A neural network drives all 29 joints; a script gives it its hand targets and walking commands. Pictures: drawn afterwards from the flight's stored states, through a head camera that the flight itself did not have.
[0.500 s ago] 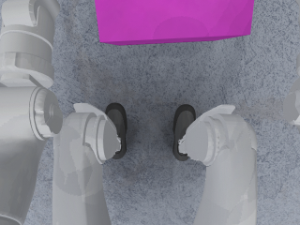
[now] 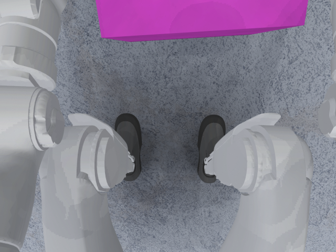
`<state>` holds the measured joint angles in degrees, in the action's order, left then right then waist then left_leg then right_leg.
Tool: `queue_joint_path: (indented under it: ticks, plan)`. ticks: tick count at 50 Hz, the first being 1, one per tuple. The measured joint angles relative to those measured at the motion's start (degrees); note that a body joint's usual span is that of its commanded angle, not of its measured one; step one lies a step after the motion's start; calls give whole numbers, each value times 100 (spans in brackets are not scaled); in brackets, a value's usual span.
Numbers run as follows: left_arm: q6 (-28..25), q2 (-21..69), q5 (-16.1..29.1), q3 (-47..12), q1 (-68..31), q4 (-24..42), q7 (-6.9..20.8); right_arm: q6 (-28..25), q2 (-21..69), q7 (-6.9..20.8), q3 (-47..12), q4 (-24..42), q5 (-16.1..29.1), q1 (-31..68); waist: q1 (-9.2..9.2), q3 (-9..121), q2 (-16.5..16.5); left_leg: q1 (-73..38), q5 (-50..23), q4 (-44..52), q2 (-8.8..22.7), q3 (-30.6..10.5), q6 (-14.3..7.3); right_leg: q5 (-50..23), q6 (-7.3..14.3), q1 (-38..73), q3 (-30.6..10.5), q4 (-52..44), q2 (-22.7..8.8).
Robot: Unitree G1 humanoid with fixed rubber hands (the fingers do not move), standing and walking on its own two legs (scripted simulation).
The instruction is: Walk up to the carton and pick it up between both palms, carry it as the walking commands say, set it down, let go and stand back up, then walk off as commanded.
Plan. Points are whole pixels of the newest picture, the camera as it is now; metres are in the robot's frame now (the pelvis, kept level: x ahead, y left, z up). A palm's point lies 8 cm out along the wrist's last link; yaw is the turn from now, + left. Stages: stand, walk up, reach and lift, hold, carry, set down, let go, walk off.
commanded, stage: reach and lift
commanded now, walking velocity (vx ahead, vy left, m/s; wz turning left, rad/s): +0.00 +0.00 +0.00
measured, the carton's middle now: out of the picture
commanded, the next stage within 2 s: none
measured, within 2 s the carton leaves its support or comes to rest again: leaves its support in 1.48 s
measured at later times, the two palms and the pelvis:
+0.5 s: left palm out of the picture +0.56 +0.14 -0.17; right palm out of the picture +0.56 -0.24 -0.16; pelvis -0.01 +0.00 +0.01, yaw +0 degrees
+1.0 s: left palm out of the picture +0.56 +0.14 -0.17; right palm out of the picture +0.56 -0.24 -0.16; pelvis -0.01 +0.00 +0.00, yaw -1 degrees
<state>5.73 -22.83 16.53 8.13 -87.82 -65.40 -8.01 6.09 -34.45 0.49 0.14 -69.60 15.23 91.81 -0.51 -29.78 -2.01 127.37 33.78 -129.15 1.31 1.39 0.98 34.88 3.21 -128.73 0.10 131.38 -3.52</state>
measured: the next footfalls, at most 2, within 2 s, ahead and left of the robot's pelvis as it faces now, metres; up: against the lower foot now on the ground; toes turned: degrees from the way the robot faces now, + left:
none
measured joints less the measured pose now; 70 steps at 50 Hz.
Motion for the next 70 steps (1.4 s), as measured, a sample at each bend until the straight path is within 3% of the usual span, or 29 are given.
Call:
queue_joint_path:
  ticks: [19, 36, 44, 52, 59, 64, 70]
  plan:
    - [-84, 287, 6, -155, -220, -194, -68, -72, 224, -132, -173, -372, 96, 393, 3, -5, 49, -25, -140, 209, 3, 33, -5, -147, -13, 1, -33, -194, 20]
    - [-264, 390, -49, -139, -282, -260, -153, -159, 243, -213, -712, -445, 358, 555, -29, -6, 24, -75, -132, 338, 34, 39, 2, -183, -20, 10, -45, -328, 84]
    - [-177, 394, -266, 179, -222, -162, -50, -84, 319, -192, -685, -596, 152, 740, -42, -5, -1, -71, -108, 317, -27, 5, 63, -219, -29, -28, -69, -319, 138]
    - [224, 363, -564, 427, -219, 31, 281, 266, 263, 66, -258, -238, -183, 590, -22, 0, -6, 32, -120, 149, -100, -36, 88, -228, -16, -128, -66, -154, 137]
    - [443, 318, -575, 374, -166, 199, 396, 399, 252, 182, -41, 44, -234, 399, -23, 52, 11, 94, -118, 105, -131, -60, 107, -209, 14, -182, -46, -101, 116]
    - [520, 296, -517, 324, -78, 317, 346, 449, 287, 187, -25, 218, -241, 274, -39, 113, 1, 111, -98, 109, -143, -69, 111, -186, 16, -194, -41, -107, 117]
    - [587, 258, -348, 193, 138, 508, 67, 547, 419, 76, -156, 487, -224, 64, -71, 256, -30, 125, -55, 135, -175, -96, 131, -155, -14, -194, -43, -158, 142]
